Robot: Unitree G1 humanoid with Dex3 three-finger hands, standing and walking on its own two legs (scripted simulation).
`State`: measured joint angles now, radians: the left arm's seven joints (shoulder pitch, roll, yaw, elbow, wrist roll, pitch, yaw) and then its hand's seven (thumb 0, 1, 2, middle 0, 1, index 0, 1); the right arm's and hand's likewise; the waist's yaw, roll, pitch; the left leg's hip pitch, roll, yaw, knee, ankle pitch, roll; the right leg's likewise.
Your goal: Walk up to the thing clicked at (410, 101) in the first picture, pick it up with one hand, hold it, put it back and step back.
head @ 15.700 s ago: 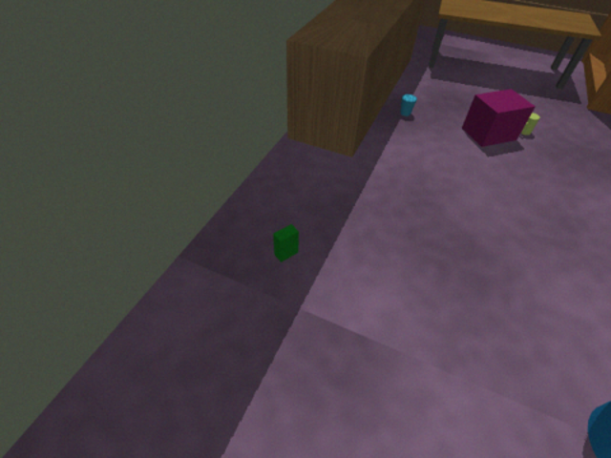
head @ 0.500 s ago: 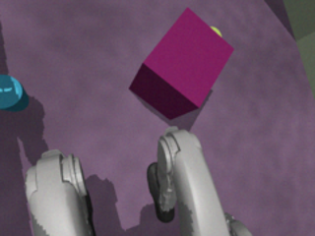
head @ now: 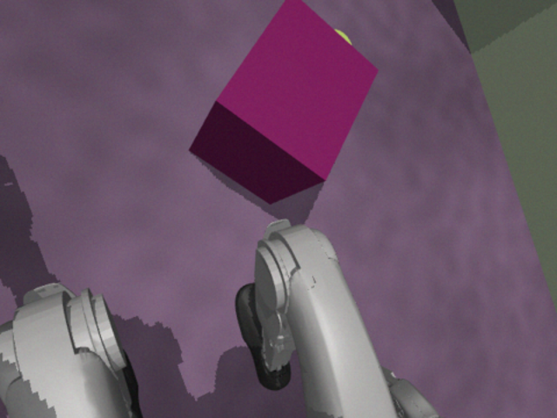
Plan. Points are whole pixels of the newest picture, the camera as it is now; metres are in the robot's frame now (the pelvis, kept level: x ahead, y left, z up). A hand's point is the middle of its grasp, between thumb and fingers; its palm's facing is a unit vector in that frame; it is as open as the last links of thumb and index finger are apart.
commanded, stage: rest palm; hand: left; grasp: from above
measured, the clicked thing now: out of the picture +0.47 +0.32 -0.25
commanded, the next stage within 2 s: close in 0.40 s
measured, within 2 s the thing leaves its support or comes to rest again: neither
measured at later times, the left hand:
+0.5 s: hand out of the picture +0.46 +0.32 -0.22, palm faces -0.46 -0.14 -0.88, open 14.0 cm
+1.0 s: hand out of the picture +0.46 +0.32 -0.22, palm faces -0.47 -0.12 -0.88, open 13.4 cm
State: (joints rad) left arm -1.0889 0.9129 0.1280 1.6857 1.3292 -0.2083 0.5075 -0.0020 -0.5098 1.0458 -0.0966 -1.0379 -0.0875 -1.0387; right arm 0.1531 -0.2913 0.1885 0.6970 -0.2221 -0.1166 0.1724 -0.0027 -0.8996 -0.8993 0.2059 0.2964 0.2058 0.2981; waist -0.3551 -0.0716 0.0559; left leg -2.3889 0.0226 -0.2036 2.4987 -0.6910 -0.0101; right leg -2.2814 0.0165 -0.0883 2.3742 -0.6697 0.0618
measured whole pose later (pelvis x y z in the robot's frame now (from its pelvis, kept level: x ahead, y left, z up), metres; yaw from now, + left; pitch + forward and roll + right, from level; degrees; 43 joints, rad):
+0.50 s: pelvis +0.00 +0.00 +0.00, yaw -1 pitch +31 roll -12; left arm -1.08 0.97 0.12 1.70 1.31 -0.25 0.53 0.00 -0.56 1.08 -0.09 -1.03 -0.09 -1.04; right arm 0.12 -0.32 0.22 0.68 -0.25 -0.14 0.21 0.00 -0.90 -0.90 0.21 0.30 0.21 0.30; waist -0.36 -0.09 0.09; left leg -2.37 0.02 -0.24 2.53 -0.72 -0.02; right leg -2.26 0.03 -0.12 2.38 -0.68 0.07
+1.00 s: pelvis +0.00 +0.00 +0.00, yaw -2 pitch +30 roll -13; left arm -1.11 1.00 0.10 1.77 1.32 -0.25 0.55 0.00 -0.50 0.99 -0.23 -1.06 -0.20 -1.04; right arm 0.13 -0.32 0.26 0.67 -0.26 -0.17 0.21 0.00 -0.90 -0.90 0.21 0.30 0.21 0.30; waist -0.37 -0.10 0.10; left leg -2.37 0.03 -0.24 2.54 -0.71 -0.01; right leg -2.26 0.04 -0.12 2.38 -0.66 0.07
